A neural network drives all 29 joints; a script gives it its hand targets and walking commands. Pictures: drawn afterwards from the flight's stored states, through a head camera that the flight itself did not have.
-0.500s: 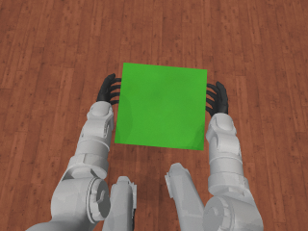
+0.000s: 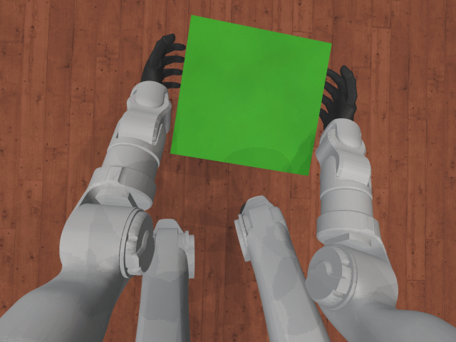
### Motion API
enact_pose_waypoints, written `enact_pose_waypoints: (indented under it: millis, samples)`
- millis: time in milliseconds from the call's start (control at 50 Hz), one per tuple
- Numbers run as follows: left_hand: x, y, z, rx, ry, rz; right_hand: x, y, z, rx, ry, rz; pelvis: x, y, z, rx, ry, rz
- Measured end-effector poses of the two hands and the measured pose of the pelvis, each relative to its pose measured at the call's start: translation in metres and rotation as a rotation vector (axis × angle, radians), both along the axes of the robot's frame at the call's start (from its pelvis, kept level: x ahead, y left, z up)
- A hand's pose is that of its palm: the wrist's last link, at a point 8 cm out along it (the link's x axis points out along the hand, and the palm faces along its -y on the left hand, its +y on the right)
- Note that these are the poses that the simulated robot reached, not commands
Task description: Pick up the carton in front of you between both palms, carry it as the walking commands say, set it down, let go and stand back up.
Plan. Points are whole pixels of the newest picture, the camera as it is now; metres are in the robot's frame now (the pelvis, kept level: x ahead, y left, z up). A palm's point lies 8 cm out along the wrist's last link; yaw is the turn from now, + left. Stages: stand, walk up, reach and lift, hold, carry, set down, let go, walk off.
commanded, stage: set down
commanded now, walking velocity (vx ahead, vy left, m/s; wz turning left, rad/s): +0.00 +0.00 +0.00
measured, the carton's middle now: (241, 111) +0.47 -0.11 -0.21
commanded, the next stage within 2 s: none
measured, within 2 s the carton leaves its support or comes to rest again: rests again in 0.86 s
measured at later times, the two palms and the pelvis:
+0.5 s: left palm (170, 92) +0.54 +0.02 -0.25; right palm (315, 124) +0.43 -0.26 -0.23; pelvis -0.01 -0.01 -0.08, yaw +0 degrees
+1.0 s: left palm (169, 96) +0.54 +0.03 -0.27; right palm (308, 129) +0.42 -0.25 -0.26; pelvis -0.01 +0.01 -0.09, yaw -1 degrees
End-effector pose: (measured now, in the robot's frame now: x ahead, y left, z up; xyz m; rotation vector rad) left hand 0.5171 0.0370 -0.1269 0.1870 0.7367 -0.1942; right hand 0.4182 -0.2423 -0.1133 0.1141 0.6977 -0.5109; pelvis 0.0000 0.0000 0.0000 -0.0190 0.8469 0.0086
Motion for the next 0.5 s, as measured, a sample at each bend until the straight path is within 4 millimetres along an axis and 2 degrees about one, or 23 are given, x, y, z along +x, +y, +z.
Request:
enact_pose_waypoints:
  millis: [340,400,500]
  samples:
    - [0.022,-0.020,-0.101,0.036,0.026,-0.068,0.007,-0.017,-0.104,0.009,0.043,-0.012,-0.015,-0.004,-0.067,-0.002,-0.027,0.010]
    - [0.022,-0.020,-0.112,0.033,0.034,-0.070,0.007,-0.017,-0.114,0.009,0.053,-0.014,-0.014,-0.006,-0.073,-0.004,-0.046,0.023]
    - [0.024,-0.017,-0.121,0.036,0.036,-0.082,0.011,-0.015,-0.117,0.015,0.053,-0.013,-0.009,-0.005,-0.079,-0.017,-0.054,0.019]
